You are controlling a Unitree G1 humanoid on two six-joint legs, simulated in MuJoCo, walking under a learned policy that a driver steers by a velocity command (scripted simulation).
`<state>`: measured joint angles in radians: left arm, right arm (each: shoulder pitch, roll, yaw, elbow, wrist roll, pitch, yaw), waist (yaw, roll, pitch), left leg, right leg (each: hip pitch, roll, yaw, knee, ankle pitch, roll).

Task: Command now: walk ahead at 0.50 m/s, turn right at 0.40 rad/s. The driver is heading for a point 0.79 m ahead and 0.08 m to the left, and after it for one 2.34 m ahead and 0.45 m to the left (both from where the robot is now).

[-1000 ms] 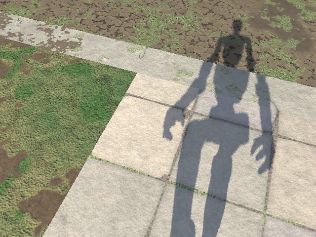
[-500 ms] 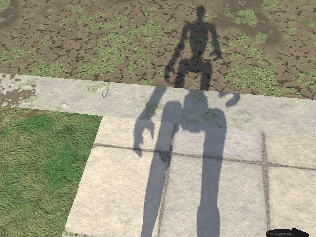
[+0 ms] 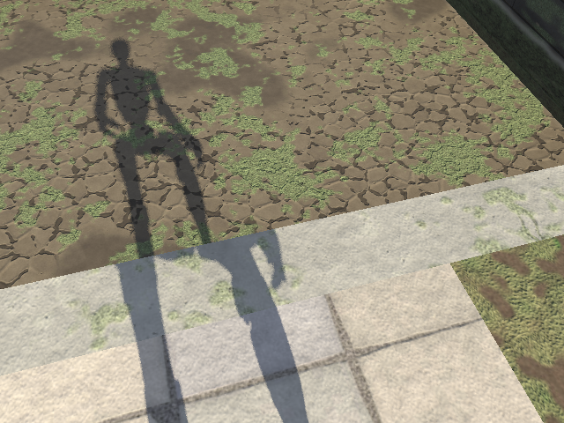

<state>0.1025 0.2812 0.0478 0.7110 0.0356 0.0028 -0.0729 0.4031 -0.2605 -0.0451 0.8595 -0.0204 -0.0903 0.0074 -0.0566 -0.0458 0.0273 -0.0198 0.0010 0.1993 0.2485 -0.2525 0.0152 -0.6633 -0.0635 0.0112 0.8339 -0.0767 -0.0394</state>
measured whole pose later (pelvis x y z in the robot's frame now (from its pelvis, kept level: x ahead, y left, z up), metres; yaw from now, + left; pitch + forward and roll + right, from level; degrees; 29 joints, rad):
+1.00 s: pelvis +0.41 -0.03 -0.01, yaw -5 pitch -1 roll +1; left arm 0.24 0.20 0.00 0.94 0.03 0.04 0.03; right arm 0.28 -0.18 0.01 0.89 -0.03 0.01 -0.02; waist -0.01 -0.03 0.02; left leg -0.32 -0.04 0.12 0.47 -0.13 0.08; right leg -0.27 -0.02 0.03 0.58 -0.29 -0.01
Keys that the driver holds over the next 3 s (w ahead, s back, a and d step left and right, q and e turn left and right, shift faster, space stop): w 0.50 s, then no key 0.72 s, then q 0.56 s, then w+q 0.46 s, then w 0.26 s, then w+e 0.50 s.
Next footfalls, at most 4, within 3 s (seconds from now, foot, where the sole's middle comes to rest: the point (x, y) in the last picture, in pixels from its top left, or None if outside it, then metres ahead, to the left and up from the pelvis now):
0.14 right None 0.22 -0.12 -0.78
0.66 left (257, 399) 0.53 0.04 -0.78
1.00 right None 0.45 -0.16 -0.78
1.96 right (343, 416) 0.48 -0.15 -0.78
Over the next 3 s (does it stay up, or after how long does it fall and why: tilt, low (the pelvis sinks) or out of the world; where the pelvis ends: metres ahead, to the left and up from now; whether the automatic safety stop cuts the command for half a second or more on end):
stays up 0.70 0.12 -0.04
